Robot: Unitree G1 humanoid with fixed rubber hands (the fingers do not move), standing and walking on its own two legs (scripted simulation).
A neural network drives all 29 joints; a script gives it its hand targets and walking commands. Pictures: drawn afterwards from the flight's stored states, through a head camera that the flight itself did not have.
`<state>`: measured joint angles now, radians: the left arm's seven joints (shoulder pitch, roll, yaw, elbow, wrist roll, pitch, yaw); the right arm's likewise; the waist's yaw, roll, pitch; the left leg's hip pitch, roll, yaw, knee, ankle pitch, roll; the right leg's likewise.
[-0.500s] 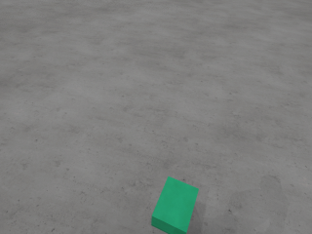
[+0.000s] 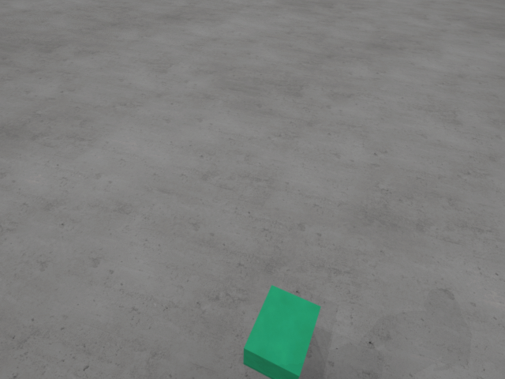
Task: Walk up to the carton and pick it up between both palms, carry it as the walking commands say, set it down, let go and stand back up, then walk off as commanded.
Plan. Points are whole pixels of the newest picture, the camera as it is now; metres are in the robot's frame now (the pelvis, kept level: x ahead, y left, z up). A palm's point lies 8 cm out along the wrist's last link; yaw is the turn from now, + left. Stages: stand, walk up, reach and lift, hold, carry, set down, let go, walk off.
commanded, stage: stand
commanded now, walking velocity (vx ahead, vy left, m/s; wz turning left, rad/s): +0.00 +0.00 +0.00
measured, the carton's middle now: (281, 335) +0.42 -0.12 -0.68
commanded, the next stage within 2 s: walk off in 1.84 s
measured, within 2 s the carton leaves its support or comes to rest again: neither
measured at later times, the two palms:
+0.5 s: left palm out of the picture +0.09 +0.29 -0.11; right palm out of the picture +0.10 -0.32 -0.10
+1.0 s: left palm out of the picture +0.10 +0.29 -0.11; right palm out of the picture +0.11 -0.33 -0.10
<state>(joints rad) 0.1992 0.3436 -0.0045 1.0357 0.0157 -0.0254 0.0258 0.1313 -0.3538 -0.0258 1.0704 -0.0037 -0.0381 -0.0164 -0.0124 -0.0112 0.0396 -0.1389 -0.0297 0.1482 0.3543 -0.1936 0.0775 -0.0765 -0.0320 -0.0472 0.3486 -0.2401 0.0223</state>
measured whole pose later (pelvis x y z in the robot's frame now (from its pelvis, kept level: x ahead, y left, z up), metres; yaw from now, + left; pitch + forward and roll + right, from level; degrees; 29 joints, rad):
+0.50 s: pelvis +0.01 -0.01 +0.00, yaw +0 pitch -1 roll +0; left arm 0.12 0.38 -0.01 1.05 0.01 -0.03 0.01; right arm 0.08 -0.38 0.00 1.11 0.00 -0.04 0.00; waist -0.01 -0.01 0.03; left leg -0.11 -0.02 0.13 0.31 -0.18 0.06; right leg -0.04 -0.02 -0.06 0.28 -0.22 0.01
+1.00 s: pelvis +0.01 -0.01 +0.00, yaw +0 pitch -1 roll +0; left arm 0.11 0.39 -0.01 1.06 0.01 -0.03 0.01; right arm 0.07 -0.39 0.00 1.11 -0.01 -0.04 0.00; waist -0.01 -0.02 0.03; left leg -0.10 -0.02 0.12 0.30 -0.18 0.05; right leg -0.03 -0.02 -0.05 0.27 -0.22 0.01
